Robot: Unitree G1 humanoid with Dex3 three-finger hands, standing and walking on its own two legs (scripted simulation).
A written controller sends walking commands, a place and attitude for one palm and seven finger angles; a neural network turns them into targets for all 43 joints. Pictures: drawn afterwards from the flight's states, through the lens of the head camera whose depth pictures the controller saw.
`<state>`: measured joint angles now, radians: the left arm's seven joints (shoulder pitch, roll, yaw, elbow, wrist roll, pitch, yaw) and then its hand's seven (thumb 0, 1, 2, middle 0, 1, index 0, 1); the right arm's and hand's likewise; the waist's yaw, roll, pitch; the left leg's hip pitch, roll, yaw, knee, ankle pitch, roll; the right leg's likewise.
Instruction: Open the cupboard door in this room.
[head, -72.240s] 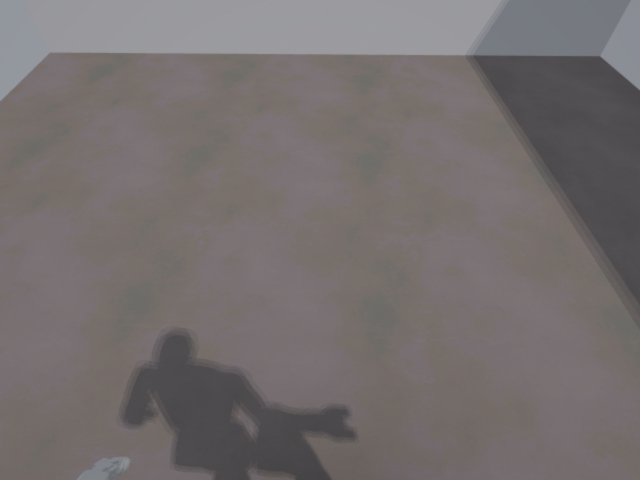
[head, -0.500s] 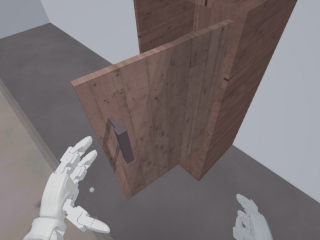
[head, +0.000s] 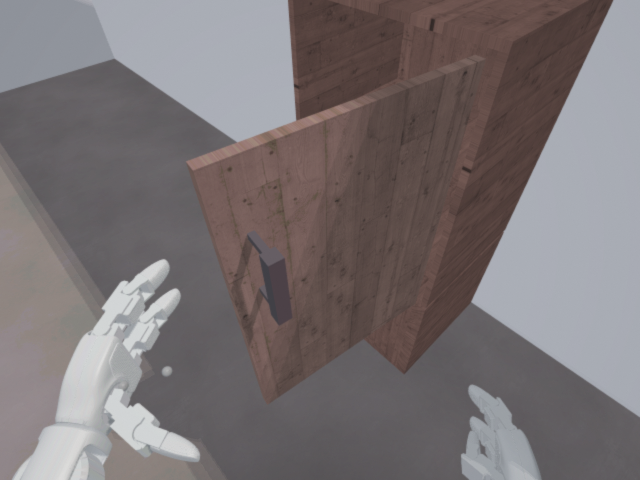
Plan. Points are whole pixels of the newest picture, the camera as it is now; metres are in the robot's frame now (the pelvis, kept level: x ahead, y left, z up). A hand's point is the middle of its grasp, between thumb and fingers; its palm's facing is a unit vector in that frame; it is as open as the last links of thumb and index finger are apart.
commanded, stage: draw the hand back to the body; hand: left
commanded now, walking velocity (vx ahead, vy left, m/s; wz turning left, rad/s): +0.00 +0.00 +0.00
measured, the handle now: (268, 278) +0.34 +0.10 +0.09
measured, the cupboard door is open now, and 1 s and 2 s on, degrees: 82 82 82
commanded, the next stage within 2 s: step back with the hand held close in 1.24 s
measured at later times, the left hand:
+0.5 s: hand (95, 351) +0.20 +0.24 +0.15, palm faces +0.33 -0.87 -0.36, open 13.5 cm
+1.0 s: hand (49, 319) +0.21 +0.26 +0.18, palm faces +0.46 -0.79 -0.40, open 7.9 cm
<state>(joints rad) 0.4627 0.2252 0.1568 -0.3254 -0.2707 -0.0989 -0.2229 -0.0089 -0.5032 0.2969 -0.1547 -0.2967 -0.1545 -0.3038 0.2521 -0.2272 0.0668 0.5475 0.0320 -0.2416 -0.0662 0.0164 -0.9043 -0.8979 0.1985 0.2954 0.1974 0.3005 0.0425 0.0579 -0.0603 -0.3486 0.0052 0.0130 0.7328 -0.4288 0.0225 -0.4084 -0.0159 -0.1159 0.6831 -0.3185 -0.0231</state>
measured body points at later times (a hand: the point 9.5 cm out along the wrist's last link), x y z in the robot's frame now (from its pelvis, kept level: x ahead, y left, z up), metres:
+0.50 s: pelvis +0.01 +0.01 +0.02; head +0.00 +0.00 +0.47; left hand +0.17 +0.28 +0.17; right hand +0.19 -0.20 -0.06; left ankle -0.03 +0.10 -0.72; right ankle +0.02 -0.11 -0.72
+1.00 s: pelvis +0.01 +0.00 +0.03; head +0.00 -0.02 +0.48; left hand +0.18 +0.30 +0.21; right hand +0.20 -0.22 -0.06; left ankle -0.03 +0.10 -0.72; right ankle +0.02 -0.11 -0.72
